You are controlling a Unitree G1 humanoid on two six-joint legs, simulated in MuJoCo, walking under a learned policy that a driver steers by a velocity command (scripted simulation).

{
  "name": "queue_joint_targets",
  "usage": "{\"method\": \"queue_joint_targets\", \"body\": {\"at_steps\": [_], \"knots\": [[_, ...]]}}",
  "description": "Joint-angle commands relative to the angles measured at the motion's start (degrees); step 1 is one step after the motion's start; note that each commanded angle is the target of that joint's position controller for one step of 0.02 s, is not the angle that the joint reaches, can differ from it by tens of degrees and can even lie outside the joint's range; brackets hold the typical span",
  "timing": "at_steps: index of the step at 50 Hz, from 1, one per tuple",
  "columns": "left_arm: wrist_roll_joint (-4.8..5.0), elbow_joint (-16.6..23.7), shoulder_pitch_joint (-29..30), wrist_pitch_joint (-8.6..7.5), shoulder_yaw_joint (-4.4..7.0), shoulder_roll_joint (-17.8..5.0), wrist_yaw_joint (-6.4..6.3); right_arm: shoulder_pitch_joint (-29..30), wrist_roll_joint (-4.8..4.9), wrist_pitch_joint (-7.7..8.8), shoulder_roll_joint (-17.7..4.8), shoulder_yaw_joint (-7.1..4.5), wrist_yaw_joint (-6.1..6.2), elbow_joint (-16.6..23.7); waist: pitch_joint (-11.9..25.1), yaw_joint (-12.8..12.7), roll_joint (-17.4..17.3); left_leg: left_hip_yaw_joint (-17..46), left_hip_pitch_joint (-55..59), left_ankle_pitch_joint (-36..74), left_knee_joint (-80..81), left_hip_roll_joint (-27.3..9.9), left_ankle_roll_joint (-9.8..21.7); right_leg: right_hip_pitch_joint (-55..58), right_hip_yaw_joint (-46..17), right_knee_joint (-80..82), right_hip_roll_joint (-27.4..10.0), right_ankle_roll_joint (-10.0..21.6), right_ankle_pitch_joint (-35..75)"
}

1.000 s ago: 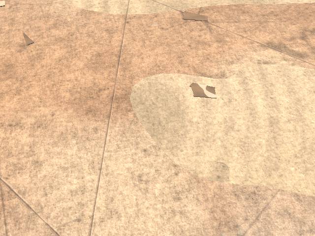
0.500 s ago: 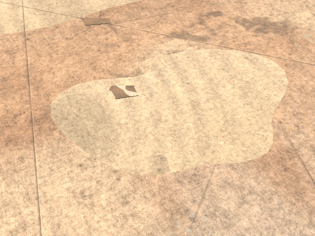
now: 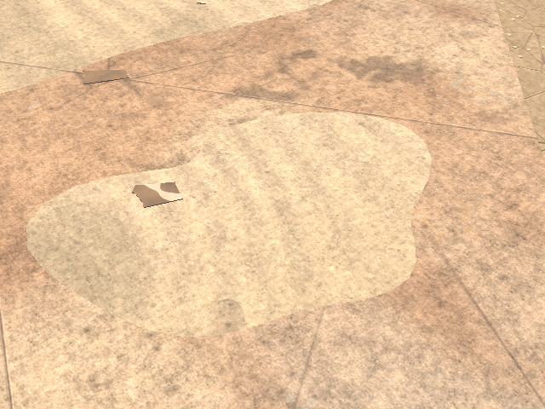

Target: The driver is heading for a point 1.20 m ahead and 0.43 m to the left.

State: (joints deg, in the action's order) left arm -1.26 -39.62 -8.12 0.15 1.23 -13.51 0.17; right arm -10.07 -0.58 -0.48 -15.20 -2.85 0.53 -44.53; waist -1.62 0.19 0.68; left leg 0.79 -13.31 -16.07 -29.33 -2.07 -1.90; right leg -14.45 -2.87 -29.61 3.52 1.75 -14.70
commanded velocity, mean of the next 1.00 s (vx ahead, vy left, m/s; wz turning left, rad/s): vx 0.00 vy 0.00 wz -0.02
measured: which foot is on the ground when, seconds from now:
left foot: down 0.00-1.00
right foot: down 0.00-1.00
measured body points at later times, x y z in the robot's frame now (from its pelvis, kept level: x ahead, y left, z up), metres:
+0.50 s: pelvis +0.01 +0.02 +0.00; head +0.02 +0.02 +0.45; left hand +0.11 +0.28 -0.13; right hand +0.12 -0.23 -0.12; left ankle -0.01 +0.14 -0.73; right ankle +0.01 -0.10 -0.73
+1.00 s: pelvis +0.00 +0.04 +0.00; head +0.01 +0.04 +0.45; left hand +0.05 +0.30 -0.14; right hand +0.06 -0.22 -0.14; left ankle -0.01 +0.14 -0.74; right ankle +0.01 -0.10 -0.73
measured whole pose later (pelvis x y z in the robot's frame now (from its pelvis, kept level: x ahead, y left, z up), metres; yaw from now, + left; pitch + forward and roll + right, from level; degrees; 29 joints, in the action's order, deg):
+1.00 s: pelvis +0.00 +0.04 +0.00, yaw +0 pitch -2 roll +0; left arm -0.1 -60.1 -11.5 0.9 2.6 -12.8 -2.7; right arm -12.0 -0.2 1.1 -13.3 -0.4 1.3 -58.4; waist -2.5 0.1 0.2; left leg -0.4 -9.7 -15.6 -27.2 1.0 1.3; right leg -10.3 -4.2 -26.5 0.3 -1.5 -14.3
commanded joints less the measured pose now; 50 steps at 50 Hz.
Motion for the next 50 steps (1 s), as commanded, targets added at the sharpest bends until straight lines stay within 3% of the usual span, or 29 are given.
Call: {"method": "queue_joint_targets", "body": {"at_steps": [1,4,14,32,50], "knots": [[-0.03,2.9,0.9,-0.55,2.36,-7.9,-0.35,3.3,-0.27,1.56,-6.3,-1.18,-0.32,3.7,3.7,-0.9,-6.6,4.8,-0.3,6.3,6.0,-4.3,3.9,2.8,-3.6,3.4,-3.8,0.0,2.5],[0.23,2.4,0.3,0.45,2.32,-6.8,-0.75,1.8,-0.26,2.63,-6.2,-0.75,-0.20,2.9,3.1,-0.5,-4.9,3.5,0.1,7.5,5.1,-3.1,2.6,2.6,-4.6,3.4,-4.5,0.9,6.5],[0.62,-1.7,-2.0,0.24,2.70,-5.9,-1.44,0.9,0.07,2.31,-5.5,0.11,0.48,1.0,2.4,0.0,-0.4,2.6,1.1,8.4,4.0,-1.9,3.0,3.1,-4.5,3.5,-4.7,-0.3,10.2],[0.98,-10.9,-3.3,0.47,3.01,-6.0,-2.68,-0.3,0.28,2.29,-4.9,0.67,0.57,-6.7,0.9,-0.2,-0.9,1.9,1.2,8.2,6.4,-0.6,3.3,5.6,-3.5,4.8,-4.7,-1.3,11.6],[1.15,-19.5,-4.4,0.28,2.22,-5.2,-3.04,-2.9,0.37,2.03,-4.5,1.35,1.00,-12.3,-0.4,-0.1,-0.9,2.1,1.2,6.8,8.2,0.0,4.1,4.8,-2.0,6.4,-4.4,-2.1,9.4]]}}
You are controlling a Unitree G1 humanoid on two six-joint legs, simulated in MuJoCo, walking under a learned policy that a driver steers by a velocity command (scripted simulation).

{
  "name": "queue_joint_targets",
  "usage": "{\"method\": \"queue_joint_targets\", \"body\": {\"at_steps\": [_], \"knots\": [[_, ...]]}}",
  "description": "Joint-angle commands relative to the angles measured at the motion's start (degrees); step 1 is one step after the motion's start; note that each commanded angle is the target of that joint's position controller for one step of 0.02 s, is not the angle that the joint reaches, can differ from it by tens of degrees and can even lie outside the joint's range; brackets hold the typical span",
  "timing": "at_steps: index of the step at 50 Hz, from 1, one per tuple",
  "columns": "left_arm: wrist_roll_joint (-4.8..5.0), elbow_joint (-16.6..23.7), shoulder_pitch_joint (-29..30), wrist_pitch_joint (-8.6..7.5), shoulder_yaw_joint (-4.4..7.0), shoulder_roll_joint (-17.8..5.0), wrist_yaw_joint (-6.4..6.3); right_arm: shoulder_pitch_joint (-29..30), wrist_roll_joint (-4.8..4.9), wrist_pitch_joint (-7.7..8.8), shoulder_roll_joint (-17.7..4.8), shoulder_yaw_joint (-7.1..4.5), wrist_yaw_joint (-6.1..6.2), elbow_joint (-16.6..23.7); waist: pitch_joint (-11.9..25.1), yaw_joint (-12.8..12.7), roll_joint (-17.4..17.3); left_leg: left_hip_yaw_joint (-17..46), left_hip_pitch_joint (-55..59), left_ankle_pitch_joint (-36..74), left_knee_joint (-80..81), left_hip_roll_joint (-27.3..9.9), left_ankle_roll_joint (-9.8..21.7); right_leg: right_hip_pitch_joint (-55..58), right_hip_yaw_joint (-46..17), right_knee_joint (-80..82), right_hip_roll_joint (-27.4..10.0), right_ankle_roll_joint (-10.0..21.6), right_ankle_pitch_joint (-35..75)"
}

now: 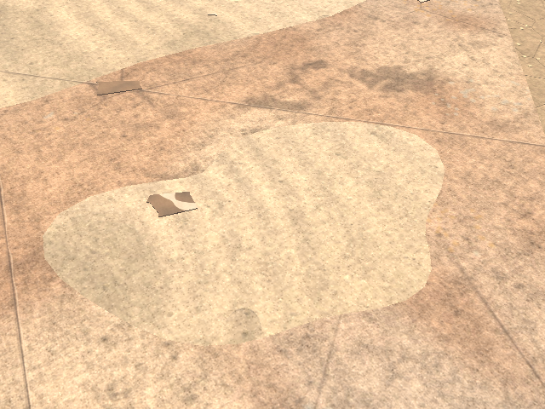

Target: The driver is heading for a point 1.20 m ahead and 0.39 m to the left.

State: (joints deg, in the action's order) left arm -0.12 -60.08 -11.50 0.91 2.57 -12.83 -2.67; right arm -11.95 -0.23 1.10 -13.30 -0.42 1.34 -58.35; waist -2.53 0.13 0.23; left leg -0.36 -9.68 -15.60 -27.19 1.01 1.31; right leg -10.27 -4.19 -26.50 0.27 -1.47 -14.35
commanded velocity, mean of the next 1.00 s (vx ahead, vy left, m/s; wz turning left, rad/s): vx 0.38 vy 0.00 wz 0.01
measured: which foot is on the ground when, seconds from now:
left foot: down 0.00-0.30, up 0.32-0.74, down 0.76-1.00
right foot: down 0.00-0.06, up 0.08-0.28, down 0.30-0.76, up 0.78-1.00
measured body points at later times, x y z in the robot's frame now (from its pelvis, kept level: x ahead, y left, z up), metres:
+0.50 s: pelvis +0.11 -0.05 +0.01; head +0.12 -0.07 +0.46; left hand +0.06 +0.19 -0.13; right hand +0.24 -0.32 -0.12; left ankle +0.16 +0.10 -0.66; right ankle +0.05 -0.14 -0.74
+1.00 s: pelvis +0.40 +0.01 +0.01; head +0.41 +0.02 +0.46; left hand +0.50 +0.28 -0.12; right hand +0.43 -0.25 -0.13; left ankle +0.41 +0.09 -0.74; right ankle +0.45 -0.16 -0.66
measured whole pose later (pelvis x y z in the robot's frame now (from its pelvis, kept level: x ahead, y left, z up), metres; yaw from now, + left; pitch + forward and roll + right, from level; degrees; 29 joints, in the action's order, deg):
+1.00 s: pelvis +0.40 +0.01 +0.01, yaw +1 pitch +0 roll +1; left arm 0.5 -53.1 -10.7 -5.4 3.3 -15.8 -1.2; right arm -16.7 0.0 5.6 -14.0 -2.5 -2.1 -56.0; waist -1.5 2.3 2.1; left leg -3.1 -9.6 -7.9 -17.2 4.5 4.9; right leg -34.4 -2.2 -61.0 -7.3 1.5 -13.0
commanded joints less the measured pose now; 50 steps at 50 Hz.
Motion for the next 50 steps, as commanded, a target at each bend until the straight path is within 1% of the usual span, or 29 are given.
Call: {"method": "queue_joint_targets", "body": {"at_steps": [1,3,4,5,7,9,11,13,14,15,16,17,18,20,22,25,28,33,36,37,38,39,40,41,42,43,45,46,50], "knots": [[0.03,0.2,-2.0,-0.44,0.66,-5.2,-0.23,-2.0,0.05,0.34,-6.1,-1.03,0.30,0.9,1.8,0.0,-1.0,3.1,-1.9,0.0,6.8,-2.7,1.2,0.9,0.4,2.9,-0.2,1.1,3.8],[0.56,0.2,-1.6,-0.63,0.68,-5.1,-0.29,-2.9,0.83,-0.08,-8.9,-2.00,0.70,0.7,-0.8,0.7,-4.5,7.4,-3.3,-21.0,9.8,-4.6,4.1,-4.7,4.2,-3.0,3.0,1.8,-11.8],[0.62,1.1,-0.1,-1.23,0.60,-5.0,-0.12,-4.5,1.12,-0.01,-10.3,-2.46,0.81,0.6,-2.8,1.6,-7.3,13.8,-3.3,-29.8,13.6,-9.0,6.9,-9.7,5.3,-7.7,3.2,2.2,-14.5],[0.76,2.2,1.4,-2.17,0.35,-4.3,0.25,-6.0,1.35,0.33,-12.2,-3.13,0.85,0.5,-4.3,2.2,-10.3,22.0,-3.4,-34.5,17.7,-15.2,10.3,-13.1,6.0,-13.8,2.0,2.4,-12.8],[1.42,3.1,3.0,-3.84,0.47,-4.6,1.20,-6.0,1.02,1.53,-12.5,-3.63,0.84,0.9,-7.3,2.2,-9.6,29.4,-3.6,-30.2,21.0,-20.9,14.0,-19.1,2.9,-22.6,-2.3,3.6,-13.6],[1.90,3.3,2.6,-4.98,0.59,-5.0,1.94,-4.5,1.49,2.31,-11.3,-3.63,0.47,2.1,-6.2,1.2,-7.4,26.0,0.1,-22.7,20.1,-20.2,12.6,-21.3,2.1,-20.8,-4.6,4.7,-15.7],[1.87,2.3,0.9,-5.85,0.69,-4.5,2.32,-1.7,2.41,2.27,-11.6,-3.81,0.28,3.2,-3.8,-0.7,-6.5,16.8,-2.8,-14.9,17.9,-15.0,9.4,-11.2,5.2,-9.2,-3.2,4.8,-10.0],[1.50,-1.6,-6.9,-5.90,1.24,-3.9,2.51,-1.4,2.62,1.59,-11.4,-3.80,0.04,3.4,-0.7,-3.8,-5.5,10.0,-10.6,-12.2,11.9,-10.2,7.9,5.4,10.1,-0.7,1.5,3.4,1.9],[1.47,-3.2,-11.3,-5.58,1.60,-4.2,2.47,-1.3,2.32,1.62,-9.6,-3.20,-0.14,3.6,0.2,-5.4,-3.4,7.7,-14.1,-10.8,6.6,-8.1,6.8,10.9,8.8,0.7,1.4,3.3,1.3],[1.40,-3.9,-16.8,-5.59,2.25,-6.8,2.08,-0.1,1.56,1.99,-5.5,-1.92,-0.65,4.5,1.7,-7.4,5.8,1.9,-20.5,-7.4,-9.4,-3.6,3.4,17.0,-4.8,7.2,-7.5,6.0,-5.9],[1.43,-3.9,-22.2,-5.89,3.42,-14.2,2.35,0.5,0.89,3.12,-2.5,-1.23,-0.70,7.2,3.8,-7.6,17.9,-1.6,-32.4,-15.1,-26.5,2.2,0.8,22.6,-28.9,15.4,-20.3,14.2,-13.5],[0.33,-4.2,-20.4,-6.87,2.70,-12.8,2.84,1.7,2.66,3.86,-5.1,-1.84,-0.65,8.1,1.3,-6.3,13.3,3.9,-37.6,-17.8,-37.7,-0.4,1.8,18.1,-38.3,18.6,-24.8,19.3,-25.2],[0.47,-2.0,-14.6,-7.75,1.61,-9.4,3.10,3.0,3.71,4.54,-7.2,-2.18,-1.01,8.7,-3.7,-4.3,7.8,5.9,-41.8,-11.5,-41.2,-4.0,3.0,15.6,-33.4,19.0,-22.8,17.6,-26.9],[0.56,0.2,-8.9,-8.09,0.54,-7.2,3.68,2.2,2.30,5.31,-8.2,-2.85,-1.38,7.5,-4.2,-2.0,4.9,4.8,-40.2,-1.1,-38.2,-7.1,3.4,13.2,-20.8,19.2,-17.3,12.9,-12.8],[0.24,0.2,-10.4,-7.47,-0.26,-5.1,3.51,2.8,1.40,5.22,-7.8,-3.21,-1.99,7.4,-3.2,-1.9,5.2,3.0,-36.0,4.7,-33.2,-8.0,2.1,11.8,-11.7,19.7,-13.6,10.8,1.1],[0.00,-0.3,-13.7,-6.74,-0.24,-6.6,2.37,7.4,1.15,4.54,-5.0,-2.56,-2.36,9.2,-3.3,-2.8,4.2,0.3,-35.3,9.6,-25.3,-7.3,-0.5,10.7,-5.3,20.2,-11.9,11.6,13.4],[0.03,0.2,-14.7,-6.45,-0.03,-8.3,1.63,15.0,1.45,4.46,-3.3,-1.61,-2.64,12.1,-4.5,-4.4,4.3,-1.8,-29.9,16.0,-12.7,-5.3,-1.3,6.7,-1.5,21.8,-10.6,11.4,14.9],[1.20,-0.8,-17.2,-6.05,0.63,-8.8,1.38,20.3,1.97,4.64,-4.7,-1.54,-3.84,14.9,-6.3,-3.9,4.6,-1.0,-27.0,17.8,-3.9,-4.2,1.1,12.2,0.0,20.8,-14.0,10.9,18.2],[0.77,0.1,-15.1,-5.12,1.53,-10.6,1.35,14.7,1.82,4.97,-7.9,-3.00,-4.17,14.2,-0.7,0.6,6.3,-2.5,-17.6,13.0,-3.2,-1.4,3.8,17.2,1.3,11.6,-15.2,9.2,39.9],[0.37,0.5,-14.1,-4.54,1.59,-10.6,1.39,6.9,1.90,4.83,-9.8,-4.22,-3.87,12.1,4.3,4.7,6.8,-3.9,-7.7,11.9,-3.5,0.7,5.2,16.2,2.9,2.4,-13.6,8.2,49.2],[-0.11,1.3,-13.6,-4.23,1.16,-9.7,1.45,-3.4,2.06,4.48,-12.1,-5.51,-3.33,9.1,10.5,9.2,6.1,-2.0,7.2,12.2,-4.2,-0.9,7.1,9.0,4.2,-10.4,-11.1,6.5,47.0],[-0.61,2.6,-19.3,-4.83,-0.55,-3.8,2.15,-12.0,0.42,4.24,-17.4,-6.78,-2.87,7.3,20.4,7.9,-5.3,20.1,31.0,4.8,-3.9,-15.9,14.7,-12.5,5.8,-32.7,-4.1,3.5,24.1],[0.20,1.6,-21.9,-6.42,-1.83,0.1,2.63,-13.7,0.46,4.05,-15.7,-6.03,-3.33,6.2,27.3,6.5,-14.4,43.5,36.7,-7.3,8.2,-23.8,19.4,-23.4,-1.1,-46.3,3.7,2.6,-17.9],[2.15,3.1,-15.2,-7.72,-0.11,-6.3,2.89,-9.3,1.00,4.40,-11.5,-4.78,-3.39,6.5,17.8,6.6,-10.6,39.9,29.3,-10.6,11.5,-21.2,15.9,-29.5,-4.0,-52.2,0.2,4.0,-16.7],[3.01,5.0,-10.0,-8.47,0.47,-8.5,2.71,-3.3,1.12,4.73,-9.6,-4.20,-3.35,7.7,9.7,4.9,-7.1,31.2,19.3,-6.2,12.9,-19.8,13.8,-31.1,-1.8,-51.6,-2.9,5.0,-11.0],[2.54,5.5,-7.5,-8.63,0.76,-8.7,2.15,1.0,0.69,5.07,-8.1,-3.68,-3.51,8.4,5.8,2.9,-2.6,24.2,10.0,1.2,14.6,-17.8,12.8,-28.2,-0.7,-48.6,-5.7,5.1,-5.6],[1.47,5.2,-9.4,-7.33,1.12,-6.3,1.69,3.7,-0.40,5.59,-5.6,-2.97,-4.00,8.2,3.9,-0.9,-3.9,15.8,0.1,7.5,17.8,-13.9,11.6,-21.2,-0.9,-43.8,-8.7,4.9,-0.9],[1.21,5.5,-9.7,-6.76,1.06,-5.2,1.58,3.0,-0.19,5.64,-5.4,-2.90,-4.10,7.6,3.3,-1.5,-4.2,14.4,-2.0,8.6,19.0,-13.0,12.2,-20.2,-0.5,-41.8,-9.0,4.6,-0.6],[-0.09,9.8,-1.1,-6.23,1.49,-6.0,1.11,-2.1,0.43,5.50,-8.8,-3.57,-2.46,5.9,-0.8,-0.8,-2.4,12.4,-3.3,11.9,21.9,-12.3,14.0,-26.9,0.7,-29.1,-9.4,1.5,6.4]]}}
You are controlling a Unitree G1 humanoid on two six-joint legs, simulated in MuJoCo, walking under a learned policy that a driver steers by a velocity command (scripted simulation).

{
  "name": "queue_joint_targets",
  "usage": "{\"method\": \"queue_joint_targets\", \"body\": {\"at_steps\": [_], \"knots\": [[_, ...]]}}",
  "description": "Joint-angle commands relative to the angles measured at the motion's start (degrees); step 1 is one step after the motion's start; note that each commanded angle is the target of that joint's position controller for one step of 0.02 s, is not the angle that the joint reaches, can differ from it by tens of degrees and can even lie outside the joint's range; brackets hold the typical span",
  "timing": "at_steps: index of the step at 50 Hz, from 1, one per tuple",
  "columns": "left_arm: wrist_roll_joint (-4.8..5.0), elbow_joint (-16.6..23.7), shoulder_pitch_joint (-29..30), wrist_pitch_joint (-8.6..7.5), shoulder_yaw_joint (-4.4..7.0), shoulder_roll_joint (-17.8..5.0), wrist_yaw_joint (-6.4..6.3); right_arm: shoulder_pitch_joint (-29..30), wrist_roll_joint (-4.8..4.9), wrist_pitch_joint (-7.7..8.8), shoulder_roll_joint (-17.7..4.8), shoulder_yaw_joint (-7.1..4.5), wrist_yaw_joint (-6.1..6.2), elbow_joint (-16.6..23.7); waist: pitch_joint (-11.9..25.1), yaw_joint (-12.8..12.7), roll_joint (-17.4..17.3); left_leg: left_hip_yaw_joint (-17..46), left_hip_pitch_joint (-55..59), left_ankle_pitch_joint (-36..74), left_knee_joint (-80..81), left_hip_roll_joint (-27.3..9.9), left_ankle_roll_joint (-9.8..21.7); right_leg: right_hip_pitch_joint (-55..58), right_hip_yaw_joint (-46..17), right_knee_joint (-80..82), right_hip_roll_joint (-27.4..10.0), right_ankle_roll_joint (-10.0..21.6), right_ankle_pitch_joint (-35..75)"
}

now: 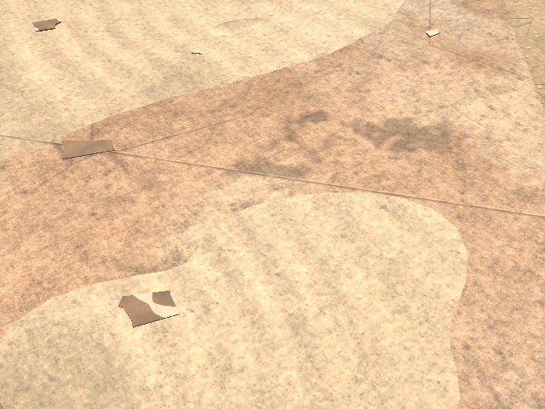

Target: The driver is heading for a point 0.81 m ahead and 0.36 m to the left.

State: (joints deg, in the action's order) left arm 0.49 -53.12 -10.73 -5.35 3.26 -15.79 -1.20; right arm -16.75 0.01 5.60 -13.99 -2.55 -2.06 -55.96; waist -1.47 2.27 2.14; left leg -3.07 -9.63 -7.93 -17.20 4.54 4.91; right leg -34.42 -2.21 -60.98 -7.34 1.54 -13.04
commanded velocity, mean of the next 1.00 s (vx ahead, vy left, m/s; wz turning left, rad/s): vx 0.50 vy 0.00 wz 0.51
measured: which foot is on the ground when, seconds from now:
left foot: down 0.00-0.28, up 0.30-0.78, down 0.80-1.00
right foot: up 0.00-0.26, down 0.28-0.80, up 0.82-1.00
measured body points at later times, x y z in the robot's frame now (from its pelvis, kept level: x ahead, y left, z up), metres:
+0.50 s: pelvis +0.28 -0.05 +0.00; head +0.31 -0.05 +0.45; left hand +0.30 +0.24 -0.12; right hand +0.45 -0.30 -0.12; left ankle +0.26 +0.11 -0.66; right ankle +0.32 -0.15 -0.75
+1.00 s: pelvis +0.51 +0.11 +0.00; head +0.53 +0.14 +0.44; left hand +0.49 +0.42 -0.12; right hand +0.74 -0.08 -0.11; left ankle +0.50 +0.17 -0.75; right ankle +0.61 -0.05 -0.66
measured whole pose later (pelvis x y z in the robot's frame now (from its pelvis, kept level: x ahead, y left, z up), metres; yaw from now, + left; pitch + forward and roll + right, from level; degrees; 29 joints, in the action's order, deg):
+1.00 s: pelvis +0.51 +0.11 +0.00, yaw +34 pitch +1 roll -1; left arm -0.1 -45.6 -7.7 -6.4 3.7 -17.4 -0.1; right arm -16.1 0.6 2.8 -15.7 -4.4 -1.6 -41.9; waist -3.3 1.1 1.4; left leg 1.1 -15.6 -9.7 -24.3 5.7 6.3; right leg -31.8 -2.8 -63.3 -6.0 -0.8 -17.9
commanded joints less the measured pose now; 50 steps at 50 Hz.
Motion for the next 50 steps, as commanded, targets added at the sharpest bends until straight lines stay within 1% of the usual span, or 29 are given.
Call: {"method": "queue_joint_targets", "body": {"at_steps": [1,5,8,11,12,13,14,15,16,17,18,19,21,23,25,30,35,36,38,39,40,41,42,43,44,45,46,47,50], "knots": [[-0.81,4.0,0.9,-0.15,0.83,-3.1,-0.29,1.4,0.22,0.77,-8.5,-1.58,1.43,3.3,-2.2,-2.2,-4.1,14.8,-2.4,4.5,11.9,-15.5,10.0,-4.0,-1.3,10.1,-1.4,-2.2,8.6],[-0.26,6.8,10.4,-0.99,0.17,-2.0,0.76,-3.1,0.87,-0.03,-9.8,-1.99,2.58,2.8,-2.4,0.6,-4.6,12.1,-2.0,5.7,10.3,-13.0,7.3,0.7,0.4,26.2,2.7,-3.3,19.1],[0.35,8.8,15.2,-1.39,-0.10,-2.5,1.60,-6.6,1.51,-0.67,-9.6,-2.15,2.84,2.0,-2.6,2.0,-5.3,14.3,1.5,4.7,7.1,-14.3,6.9,2.2,-0.4,31.1,4.0,-3.3,19.1],[0.59,9.8,14.9,-2.12,0.54,-5.2,2.18,-6.7,1.63,-1.51,-10.4,-2.83,3.39,2.3,-1.7,0.4,-6.6,17.9,5.8,5.2,2.3,-16.6,5.6,5.7,-1.8,34.8,4.5,-2.2,14.6],[0.64,9.5,13.0,-2.38,0.91,-6.2,2.20,-6.2,1.53,-1.82,-10.7,-3.10,3.44,2.7,-0.7,-0.9,-7.4,18.6,6.2,7.6,-0.1,-16.8,5.1,9.0,-1.3,35.3,4.9,-1.6,12.0],[0.55,8.3,7.7,-2.60,1.74,-7.7,1.99,-5.4,1.40,-2.00,-10.1,-2.97,3.40,3.2,2.1,-3.7,-7.5,17.9,5.4,12.6,-5.3,-14.9,3.9,16.4,-0.4,36.6,5.5,-0.3,10.2],[-0.10,6.4,-1.4,-2.89,2.89,-10.3,1.58,-4.6,0.83,-2.02,-7.9,-2.19,3.17,4.5,9.4,-7.8,-5.9,15.8,0.8,12.4,-17.4,-11.2,2.3,30.3,-2.9,35.0,2.1,2.5,9.3],[-0.94,5.6,-9.9,-2.70,4.07,-14.9,1.18,-7.0,0.36,-1.55,-3.5,-1.05,3.04,6.5,18.9,-8.9,3.7,9.8,-15.7,-1.8,-37.1,-3.6,-1.1,51.1,-18.2,34.1,-10.4,7.6,4.9],[-0.87,5.0,-11.4,-1.92,3.92,-15.1,1.71,-12.3,1.61,-0.79,-1.0,-0.05,2.86,7.7,24.4,-6.4,18.9,9.4,-30.0,-27.7,-50.5,-0.6,-2.4,59.3,-39.9,41.9,-18.7,12.6,-5.6],[-0.73,6.0,-8.4,-1.84,2.25,-8.6,1.70,-9.3,2.89,-0.79,-7.7,-1.69,3.04,7.2,17.4,-6.8,10.8,12.6,-34.1,-24.4,-56.6,-4.7,-2.1,53.4,-35.8,43.6,-16.3,10.4,-11.4],[-0.34,6.7,-4.5,-1.71,1.51,-6.2,1.64,-5.0,2.94,-1.05,-9.5,-2.32,3.16,8.2,10.1,-6.5,5.8,10.7,-34.8,-18.9,-56.5,-7.0,-2.0,44.7,-25.8,44.6,-14.3,8.2,-7.8],[-0.67,6.8,-1.2,-1.64,1.18,-5.3,1.80,-3.2,2.24,-1.29,-8.7,-2.46,3.30,8.5,6.3,-4.9,2.3,10.0,-32.2,-14.3,-54.6,-9.3,-2.3,37.2,-19.7,46.3,-11.8,7.5,-1.9],[-1.34,6.3,1.7,-1.72,0.91,-4.0,1.80,-3.3,1.91,-2.35,-6.3,-2.82,2.87,9.0,2.8,-2.4,4.4,9.9,-27.4,-9.7,-50.8,-12.1,-2.6,28.9,-10.7,49.9,-8.6,7.0,4.3],[-1.16,5.5,1.7,-2.14,1.31,-4.5,1.71,-2.4,2.01,-3.40,-4.5,-2.64,2.52,10.2,1.5,-1.8,4.0,8.7,-27.5,-7.3,-49.4,-12.8,-3.2,26.7,-5.4,52.2,-8.0,8.1,8.9],[-1.11,4.8,0.9,-2.32,1.85,-5.7,1.35,0.1,1.64,-3.93,-4.4,-2.67,2.42,12.0,0.4,-1.8,2.2,9.1,-30.0,-3.8,-45.8,-13.1,-3.8,27.0,-1.9,53.3,-8.4,9.0,12.8],[-0.92,4.1,-0.9,-1.44,2.66,-8.2,0.53,8.1,1.33,-3.37,-3.7,-1.99,0.77,15.3,-1.5,-4.1,0.7,5.9,-29.6,8.3,-29.8,-12.3,-4.0,29.5,7.2,54.2,-7.4,8.1,16.3],[0.41,2.9,-5.2,0.26,3.48,-10.5,0.26,16.1,1.34,-3.45,-3.9,-1.58,-0.92,19.6,-3.9,-6.3,0.4,1.8,-30.2,5.4,-21.4,-10.8,-2.0,37.3,11.2,51.4,-9.8,6.6,19.4],[0.67,2.8,-5.3,0.70,3.67,-11.0,0.24,16.5,1.36,-3.52,-4.4,-1.76,-1.18,20.3,-3.7,-5.9,0.7,0.8,-29.4,2.9,-20.5,-10.0,-1.1,38.8,12.0,49.5,-10.2,6.1,23.2],[1.09,3.2,-4.4,1.48,4.15,-12.7,0.05,13.7,1.30,-3.84,-6.4,-2.77,-1.33,20.7,-0.5,-3.1,2.7,-2.4,-22.3,-2.8,-19.9,-6.3,1.1,40.2,14.0,41.7,-10.1,4.9,41.3],[1.27,3.5,-3.9,2.01,4.30,-13.3,-0.04,8.1,1.45,-3.98,-8.3,-3.91,-1.22,19.5,2.8,0.3,2.9,-4.0,-14.7,-4.1,-18.8,-3.6,2.7,39.4,15.2,33.2,-9.3,4.1,49.0],[1.31,3.8,-3.4,2.30,3.92,-12.5,-0.17,-1.6,1.64,-4.15,-11.4,-5.84,-0.61,16.9,7.8,5.4,1.5,-4.2,-0.4,-0.6,-15.2,-0.9,4.9,33.8,16.7,20.5,-7.0,2.1,48.0],[-0.69,5.2,-4.9,1.88,2.58,-9.0,-0.12,-9.6,1.81,-4.75,-17.0,-7.80,0.79,15.0,12.9,7.5,-7.3,10.6,17.0,-0.1,-14.1,-9.7,8.6,17.8,16.9,1.6,-4.0,-0.8,23.6],[-1.70,8.6,-8.7,-0.07,0.36,-2.0,0.66,-6.3,1.69,-3.89,-21.6,-7.73,0.64,16.4,18.7,0.1,-18.2,44.3,31.0,-12.5,-5.5,-21.9,19.0,-4.8,7.2,-15.1,8.1,-3.4,-22.2],[0.87,9.4,-1.3,-2.17,1.20,-7.3,1.35,-7.7,1.26,-2.95,-16.3,-6.15,0.08,17.4,20.2,4.8,-10.0,48.8,31.2,-15.0,0.9,-23.5,17.9,-11.0,-2.6,-19.4,6.9,-2.2,-21.1],[2.37,10.9,2.2,-3.13,1.60,-8.7,1.61,-5.7,0.92,-2.12,-13.6,-5.31,-0.09,16.9,12.3,4.2,-8.1,40.7,25.8,-9.8,1.3,-22.3,15.6,-14.8,-2.0,-17.4,4.7,-0.8,-15.2],[1.35,10.2,1.9,-3.51,1.46,-8.2,1.17,-2.0,1.16,-1.75,-11.9,-4.75,-0.04,17.4,8.4,1.5,-3.5,33.7,17.5,-4.0,0.9,-19.6,13.6,-11.9,-2.1,-12.7,2.1,-0.3,-10.1],[-0.13,9.5,1.1,-3.30,1.91,-8.6,0.75,2.0,0.91,-1.74,-10.2,-4.21,0.12,18.2,5.9,-0.9,-2.8,28.4,9.8,1.8,1.4,-17.3,12.2,-7.4,-2.3,-7.9,0.4,-0.7,-7.0],[-0.43,9.3,-0.3,-2.55,2.23,-8.9,0.86,4.0,0.25,-1.71,-9.1,-3.71,0.39,19.2,5.2,-2.7,-4.1,25.8,5.2,5.3,2.7,-16.0,11.7,-3.5,-2.7,-5.7,-0.6,-1.1,-5.0],[-1.34,10.4,0.3,-0.77,2.03,-6.9,0.83,3.1,0.59,-1.29,-10.2,-3.98,1.33,19.0,4.1,-3.6,-3.9,21.2,-0.6,13.1,4.8,-13.9,12.3,-1.1,-1.4,1.1,0.2,-3.6,-0.7]]}}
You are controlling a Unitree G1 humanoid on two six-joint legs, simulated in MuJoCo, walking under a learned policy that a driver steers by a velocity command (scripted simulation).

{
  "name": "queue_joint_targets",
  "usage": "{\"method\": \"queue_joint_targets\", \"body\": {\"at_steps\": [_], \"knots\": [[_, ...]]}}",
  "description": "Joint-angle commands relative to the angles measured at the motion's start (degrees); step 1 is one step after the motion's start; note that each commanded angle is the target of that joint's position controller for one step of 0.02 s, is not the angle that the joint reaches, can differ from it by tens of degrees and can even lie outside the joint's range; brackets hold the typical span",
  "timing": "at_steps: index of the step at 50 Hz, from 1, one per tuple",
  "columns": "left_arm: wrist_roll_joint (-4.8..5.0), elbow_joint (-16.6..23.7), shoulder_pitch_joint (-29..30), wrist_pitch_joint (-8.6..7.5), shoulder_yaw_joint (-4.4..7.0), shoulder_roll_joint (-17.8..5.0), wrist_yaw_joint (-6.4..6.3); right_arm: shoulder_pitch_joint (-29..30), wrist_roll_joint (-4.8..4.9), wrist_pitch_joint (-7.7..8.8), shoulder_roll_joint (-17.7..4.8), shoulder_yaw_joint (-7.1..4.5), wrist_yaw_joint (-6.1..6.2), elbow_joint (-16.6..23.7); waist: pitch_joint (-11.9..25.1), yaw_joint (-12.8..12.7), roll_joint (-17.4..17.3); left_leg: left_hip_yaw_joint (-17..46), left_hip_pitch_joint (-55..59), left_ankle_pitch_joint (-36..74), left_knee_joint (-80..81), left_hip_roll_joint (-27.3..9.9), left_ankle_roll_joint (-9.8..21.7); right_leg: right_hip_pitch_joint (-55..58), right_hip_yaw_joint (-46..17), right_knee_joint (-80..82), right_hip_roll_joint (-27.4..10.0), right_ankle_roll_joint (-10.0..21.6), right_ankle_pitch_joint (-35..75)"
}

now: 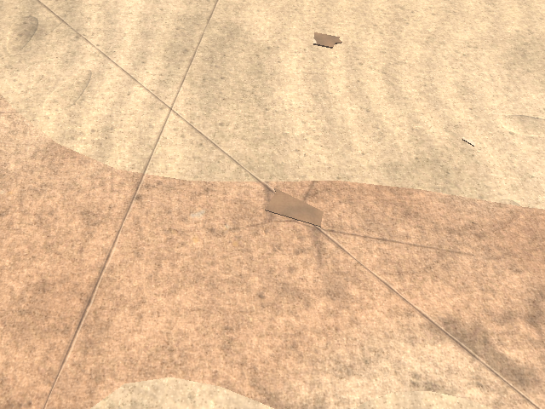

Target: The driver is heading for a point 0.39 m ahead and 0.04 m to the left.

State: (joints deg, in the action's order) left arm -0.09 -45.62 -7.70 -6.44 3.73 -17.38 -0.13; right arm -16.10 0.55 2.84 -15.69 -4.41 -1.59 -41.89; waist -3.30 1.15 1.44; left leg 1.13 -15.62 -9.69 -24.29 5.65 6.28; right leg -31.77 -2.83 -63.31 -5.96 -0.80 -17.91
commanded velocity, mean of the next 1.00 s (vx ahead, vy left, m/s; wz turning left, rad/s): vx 0.12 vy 0.00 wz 0.31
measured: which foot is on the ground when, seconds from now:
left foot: down 0.00-0.28, up 0.30-0.62, down 0.64-1.00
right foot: up 0.00-0.26, down 0.28-1.00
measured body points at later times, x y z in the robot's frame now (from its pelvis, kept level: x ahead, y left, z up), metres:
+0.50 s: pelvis +0.19 -0.04 -0.01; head +0.23 -0.03 +0.44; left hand +0.28 +0.26 -0.11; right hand +0.40 -0.28 -0.11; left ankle +0.13 +0.09 -0.68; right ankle +0.30 -0.12 -0.74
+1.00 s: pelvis +0.23 +0.01 -0.01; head +0.23 +0.01 +0.44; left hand +0.25 +0.29 -0.13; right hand +0.42 -0.19 -0.12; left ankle +0.17 +0.11 -0.74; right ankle +0.31 -0.12 -0.74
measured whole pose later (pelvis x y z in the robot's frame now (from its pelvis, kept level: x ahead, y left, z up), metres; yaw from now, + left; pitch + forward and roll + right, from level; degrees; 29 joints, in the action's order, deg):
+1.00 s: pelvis +0.23 +0.01 -0.01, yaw +17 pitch -1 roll -1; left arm -0.7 -51.2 -10.7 -1.0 1.6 -14.6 -0.1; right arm -13.3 -0.9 -0.1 -12.4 -1.0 0.8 -42.0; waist -1.1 -1.4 -0.2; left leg 1.9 -11.0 -18.7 -30.8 1.1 1.1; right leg -15.6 1.1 -28.3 -2.0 -1.9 -11.6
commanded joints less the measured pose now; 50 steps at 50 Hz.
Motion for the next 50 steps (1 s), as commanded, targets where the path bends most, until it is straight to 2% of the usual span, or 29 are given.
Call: {"method": "queue_joint_targets", "body": {"at_steps": [1,3,5,8,11,12,13,14,15,16,17,18,19,20,21,22,24,26,28,30,31,32,33,34,35,37,39,42,50], "knots": [[-0.99,3.7,-0.7,0.59,1.43,-4.9,-0.43,1.9,0.02,1.45,-9.4,-2.34,1.35,4.7,4.6,-2.2,-3.2,15.3,4.3,20.1,11.6,-14.3,10.6,-4.5,-0.2,6.7,-0.3,-2.2,6.7],[-1.23,5.3,3.2,0.64,0.98,-3.7,-0.51,0.6,0.11,0.82,-10.1,-2.60,2.27,4.1,3.6,-1.3,-3.9,11.3,2.4,29.2,9.2,-11.7,8.3,-3.2,0.7,15.4,1.9,-3.1,12.6],[-1.00,6.4,6.3,0.44,0.37,-2.2,0.00,-0.8,0.44,-0.19,-10.2,-2.78,2.88,3.8,4.6,0.2,-5.6,9.1,0.8,29.7,6.7,-9.1,5.5,1.4,1.7,24.2,4.9,-2.9,19.8],[-0.15,8.1,10.0,0.60,0.40,-2.8,0.84,-3.3,0.75,-1.43,-10.1,-2.84,3.45,2.9,5.4,1.8,-7.3,12.9,2.5,24.1,4.0,-9.9,3.4,4.1,1.0,30.9,7.6,-2.2,23.9],[-0.33,8.6,9.0,0.33,1.30,-5.4,1.20,-2.4,0.59,-2.23,-9.3,-2.75,4.11,3.4,6.1,0.6,-8.3,19.3,8.1,21.8,-2.1,-11.5,2.7,4.7,-1.7,35.5,7.9,-0.8,19.0],[-0.50,8.3,7.1,0.01,1.63,-6.1,1.20,-1.2,0.53,-2.35,-9.0,-2.69,4.29,4.1,6.8,-0.4,-9.0,21.0,9.4,22.1,-4.8,-11.4,2.2,6.3,-1.9,36.7,7.7,0.1,17.7],[-0.93,7.6,3.9,-0.43,1.89,-6.6,0.99,0.9,0.72,-2.39,-8.4,-2.42,4.26,5.1,8.0,-2.5,-8.8,20.7,9.1,21.7,-9.4,-9.5,0.8,11.1,-1.0,40.7,7.0,1.3,22.0],[-2.06,7.7,-0.1,-0.76,2.34,-8.8,0.58,1.4,0.20,-2.17,-6.0,-1.59,4.06,6.6,13.8,-3.8,-5.2,18.6,5.0,15.6,-19.3,-5.8,-1.5,23.2,-5.0,39.8,0.5,4.5,36.6],[-3.23,8.0,-2.6,-0.22,2.43,-11.1,0.05,-7.3,-0.65,-2.14,-2.4,-0.63,3.88,6.6,21.1,-0.3,8.0,12.8,-8.4,-20.9,-35.3,1.3,-5.4,41.1,-19.0,35.1,-14.5,12.9,62.9],[-1.61,6.8,-5.0,1.01,2.51,-9.9,0.39,-14.4,0.29,-2.14,-6.6,-0.73,3.44,6.0,28.0,0.7,16.3,10.5,-16.6,-34.3,-47.5,1.4,-7.5,47.6,-34.1,36.6,-23.0,20.8,54.1],[-0.62,8.6,-2.4,1.79,1.61,-6.3,0.39,-11.8,0.81,-2.95,-11.3,-2.06,3.47,4.5,23.6,-0.6,8.0,11.3,-19.1,-29.2,-52.9,-1.7,-9.4,42.4,-30.8,38.9,-19.3,19.4,40.5],[-0.71,9.2,-0.2,2.69,0.80,-4.2,0.20,-5.8,0.80,-4.04,-12.3,-2.42,3.75,5.2,17.5,-1.7,4.1,8.6,-20.7,-25.0,-54.0,-2.9,-10.6,36.6,-23.2,40.0,-15.2,16.6,32.4],[-0.93,9.2,1.9,3.46,0.12,-3.2,0.15,-3.1,0.58,-5.15,-11.6,-2.39,4.10,5.5,13.2,-1.4,2.4,7.6,-20.0,-22.7,-52.3,-4.0,-11.1,29.7,-18.6,42.0,-12.1,15.2,26.8],[-1.05,8.9,3.7,3.98,-0.09,-3.3,0.06,-2.0,0.42,-5.93,-10.4,-2.20,4.24,6.1,9.9,-0.4,3.1,7.2,-17.6,-21.2,-49.0,-5.2,-11.1,23.4,-15.6,44.0,-10.0,14.5,22.3],[-1.38,8.5,4.4,4.31,0.11,-4.2,0.08,-2.4,0.46,-6.26,-8.1,-1.56,4.14,6.1,7.8,0.5,4.6,5.2,-13.7,-19.9,-44.4,-5.3,-10.9,18.2,-11.7,46.0,-7.3,13.5,20.2],[-1.51,8.1,4.8,4.41,0.27,-4.4,0.11,-3.0,0.32,-6.18,-6.1,-0.94,4.10,6.0,7.5,0.8,5.8,3.6,-11.1,-19.3,-39.5,-5.1,-10.8,16.3,-8.9,46.9,-5.7,13.4,20.3],[-1.28,7.5,5.0,4.44,0.47,-4.8,0.13,-2.7,-0.35,-5.64,-4.3,-0.09,4.06,5.8,9.2,0.6,6.7,1.9,-6.5,-18.6,-30.5,-5.7,-10.5,16.3,-6.5,46.7,-5.7,14.3,24.5],[-0.64,6.8,4.3,4.70,0.80,-5.8,0.17,-1.0,-0.62,-5.25,-4.3,0.30,3.67,5.9,11.2,-0.6,7.4,1.4,-3.3,-14.7,-23.2,-6.5,-9.7,18.0,-6.7,46.4,-6.9,15.0,24.4],[-0.15,6.3,3.4,5.21,0.89,-6.6,0.17,-0.4,-0.48,-5.21,-5.4,0.13,3.20,5.7,11.4,-0.9,7.4,0.7,-0.4,-10.8,-17.1,-6.4,-8.7,18.1,-7.5,46.4,-7.6,14.8,17.5],[0.45,5.9,4.1,5.71,0.45,-6.2,0.23,-1.5,-0.76,-5.19,-5.2,0.09,2.59,4.6,9.9,0.7,6.6,-1.1,5.8,-3.4,-6.6,-5.4,-6.6,14.2,-6.5,45.7,-6.3,12.4,7.1],[0.59,5.0,2.5,5.71,-0.07,-4.9,0.35,-0.9,-1.23,-5.19,-5.5,0.03,2.47,4.8,8.9,0.7,5.8,-0.3,9.1,-1.9,-2.6,-5.7,-5.1,11.3,-5.9,45.3,-5.0,9.6,1.5],[0.00,4.4,0.7,5.39,-0.83,-3.0,0.71,-0.3,-2.02,-5.16,-7.4,-0.08,2.65,5.8,8.4,0.1,2.0,5.9,11.8,0.3,0.8,-10.7,-2.7,7.9,-3.8,42.5,-2.8,5.4,-3.3],[-1.05,4.8,-1.7,4.94,-1.24,-1.1,1.09,2.7,-2.33,-5.30,-11.2,-0.73,2.92,6.3,7.0,-3.9,-9.0,13.2,6.0,-5.2,3.1,-16.8,1.2,8.2,3.5,37.6,3.5,1.1,-5.3],[-1.49,4.5,0.8,4.82,-1.24,-1.5,0.89,5.1,-2.55,-4.79,-7.0,0.38,2.57,6.5,5.7,-2.7,-10.8,14.0,-2.7,-14.6,6.9,-16.8,2.3,15.3,4.0,35.9,4.5,-0.6,-0.4],[-1.49,4.3,1.7,4.84,-1.17,-1.8,0.84,6.9,-2.96,-4.10,-4.9,1.14,2.35,6.5,3.7,-3.1,-10.3,12.2,-5.0,-19.5,7.5,-14.5,0.4,17.8,3.3,36.3,4.4,-0.9,3.8],[-1.63,2.8,0.3,5.07,-0.96,-2.7,0.43,6.6,-2.78,-2.93,-5.1,1.15,2.13,5.7,2.4,-3.0,-10.6,9.8,-5.6,-18.5,6.6,-12.2,-2.4,19.6,2.8,37.0,3.7,-0.9,7.4],[-1.17,1.7,-1.1,5.06,-0.77,-3.9,0.42,4.7,-2.31,-2.42,-4.6,1.46,2.22,4.9,1.4,-2.8,-8.1,8.5,-5.3,-15.3,5.3,-11.1,-3.4,19.5,2.1,38.1,2.8,-0.2,7.4],[-1.04,0.3,-1.0,4.70,-0.89,-3.1,0.39,3.1,-1.80,-2.30,-4.9,1.41,2.50,4.2,1.5,-2.2,-4.0,7.3,-2.3,-9.3,2.7,-10.2,-3.3,18.3,2.0,38.5,2.7,0.0,8.5],[-0.41,-3.4,-1.8,4.84,-0.88,-3.2,-0.42,2.2,-1.36,-2.26,-3.7,1.35,2.61,2.9,4.8,-2.0,-1.5,5.2,1.7,3.8,-0.1,-8.9,-3.2,20.9,1.8,37.0,2.1,-0.2,15.2]]}}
